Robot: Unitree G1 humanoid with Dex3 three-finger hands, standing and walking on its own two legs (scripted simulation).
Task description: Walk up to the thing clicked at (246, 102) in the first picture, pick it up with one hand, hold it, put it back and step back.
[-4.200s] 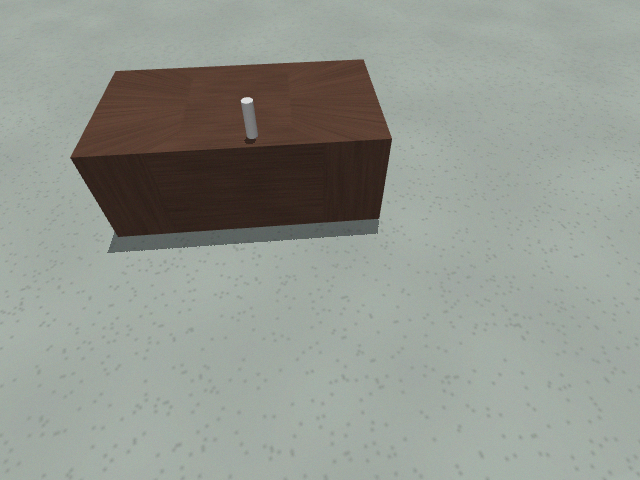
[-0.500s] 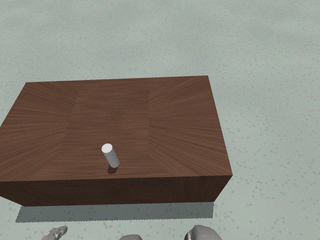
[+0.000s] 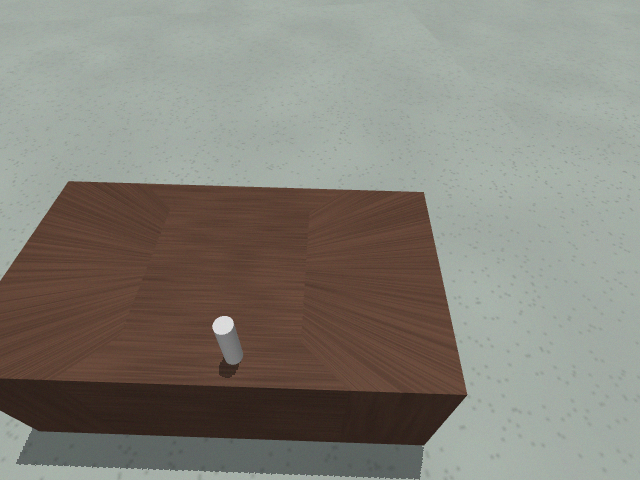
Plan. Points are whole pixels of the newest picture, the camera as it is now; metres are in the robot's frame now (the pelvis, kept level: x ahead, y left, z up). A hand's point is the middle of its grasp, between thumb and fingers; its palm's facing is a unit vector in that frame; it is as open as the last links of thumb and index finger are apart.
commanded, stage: walk up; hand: left
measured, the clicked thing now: (228, 341) +0.43 +0.21 -0.29
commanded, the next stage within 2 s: stand in 0.98 s
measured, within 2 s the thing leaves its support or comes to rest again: neither
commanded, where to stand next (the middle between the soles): +0.04 +0.00 m, yaw -1 degrees
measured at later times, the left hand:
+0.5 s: hand out of the picture +0.09 +0.24 -0.15, palm faces +0.04 -0.95 -0.32, open 7.4 cm
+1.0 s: hand out of the picture +0.11 +0.24 -0.15, palm faces +0.03 -0.95 -0.32, open 7.4 cm
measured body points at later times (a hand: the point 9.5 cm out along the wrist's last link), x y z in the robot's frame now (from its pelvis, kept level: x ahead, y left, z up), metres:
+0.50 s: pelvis +0.02 +0.00 +0.00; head +0.03 -0.01 +0.45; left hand +0.09 +0.29 -0.13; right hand +0.11 -0.30 -0.13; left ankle -0.02 +0.13 -0.74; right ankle +0.05 -0.13 -0.74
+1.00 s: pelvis +0.02 -0.01 +0.00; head +0.02 -0.01 +0.45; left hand +0.10 +0.29 -0.13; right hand +0.09 -0.31 -0.13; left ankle -0.02 +0.13 -0.74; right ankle +0.05 -0.13 -0.74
